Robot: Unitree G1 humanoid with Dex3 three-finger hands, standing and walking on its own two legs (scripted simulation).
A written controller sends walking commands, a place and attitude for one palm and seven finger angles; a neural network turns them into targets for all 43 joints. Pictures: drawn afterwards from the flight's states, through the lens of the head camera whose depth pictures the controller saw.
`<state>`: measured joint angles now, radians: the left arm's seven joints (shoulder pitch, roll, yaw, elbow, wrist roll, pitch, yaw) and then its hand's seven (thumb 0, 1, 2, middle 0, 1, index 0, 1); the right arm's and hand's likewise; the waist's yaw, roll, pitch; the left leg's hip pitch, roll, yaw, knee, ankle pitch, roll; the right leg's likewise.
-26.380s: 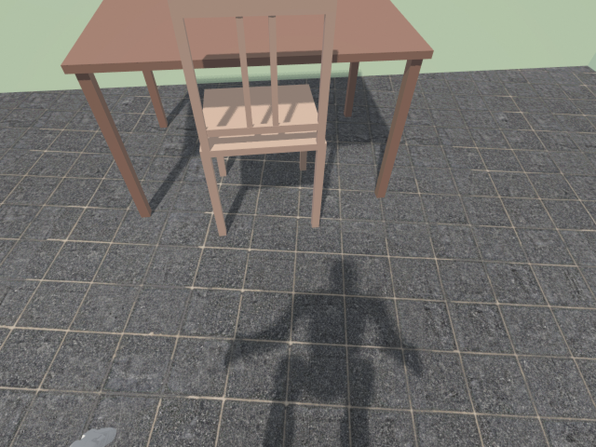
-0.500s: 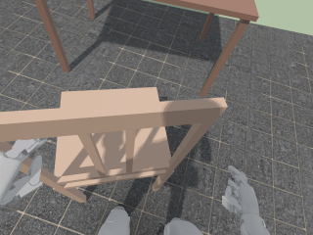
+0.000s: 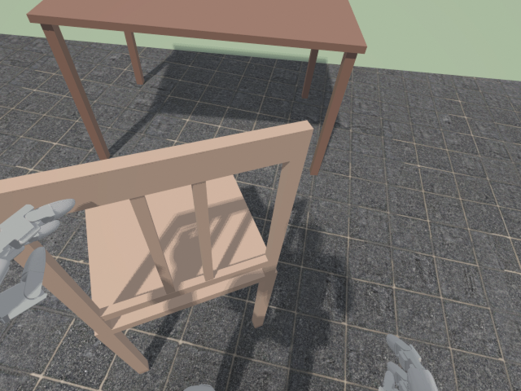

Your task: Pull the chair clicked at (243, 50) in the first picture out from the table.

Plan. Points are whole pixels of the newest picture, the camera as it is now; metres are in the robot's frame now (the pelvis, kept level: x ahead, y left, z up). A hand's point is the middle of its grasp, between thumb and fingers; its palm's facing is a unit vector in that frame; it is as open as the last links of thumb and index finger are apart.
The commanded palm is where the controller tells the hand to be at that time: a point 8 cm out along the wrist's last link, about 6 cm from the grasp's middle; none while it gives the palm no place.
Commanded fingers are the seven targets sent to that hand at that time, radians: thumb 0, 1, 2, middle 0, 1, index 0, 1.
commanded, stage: stop stepping back and stand still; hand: left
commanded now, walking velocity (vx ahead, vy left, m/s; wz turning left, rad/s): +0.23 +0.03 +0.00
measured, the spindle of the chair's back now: (156, 252) +0.35 +0.19 -0.04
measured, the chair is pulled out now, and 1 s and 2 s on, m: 0.75 0.75 0.75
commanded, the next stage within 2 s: let the arm hang, fingers relaxed in 0.62 s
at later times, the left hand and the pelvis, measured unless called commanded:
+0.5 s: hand out of the picture +0.13 +0.28 +0.18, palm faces +0.43 -0.76 -0.48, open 7.4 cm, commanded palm +0.08 +0.32 +0.19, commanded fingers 0.00 0.90 0.90 -0.20 -0.30 -0.20 -0.30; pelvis -0.05 +0.01 +0.01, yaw +1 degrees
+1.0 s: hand out of the picture +0.05 +0.16 -0.15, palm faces +0.09 -0.99 -0.13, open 7.1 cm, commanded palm none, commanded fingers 0.00 0.90 0.90 -0.20 -0.30 -0.20 -0.30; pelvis -0.04 +0.00 +0.01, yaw +2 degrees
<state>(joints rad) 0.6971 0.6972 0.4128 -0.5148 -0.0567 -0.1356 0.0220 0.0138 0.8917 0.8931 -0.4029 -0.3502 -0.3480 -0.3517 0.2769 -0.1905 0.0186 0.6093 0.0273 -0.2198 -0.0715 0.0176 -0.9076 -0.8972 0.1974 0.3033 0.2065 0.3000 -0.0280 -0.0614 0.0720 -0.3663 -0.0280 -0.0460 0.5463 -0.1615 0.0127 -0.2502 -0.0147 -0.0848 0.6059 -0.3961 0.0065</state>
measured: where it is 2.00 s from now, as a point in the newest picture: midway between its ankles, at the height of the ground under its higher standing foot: outside the picture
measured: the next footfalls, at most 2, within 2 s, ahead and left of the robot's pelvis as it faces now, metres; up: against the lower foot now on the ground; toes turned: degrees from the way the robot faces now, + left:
left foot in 0.24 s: +0.03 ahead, +0.12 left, +0.00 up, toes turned +1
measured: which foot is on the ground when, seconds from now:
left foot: down 0.00-0.04, up 0.06-0.22, down 0.24-1.00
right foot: down 0.00-1.00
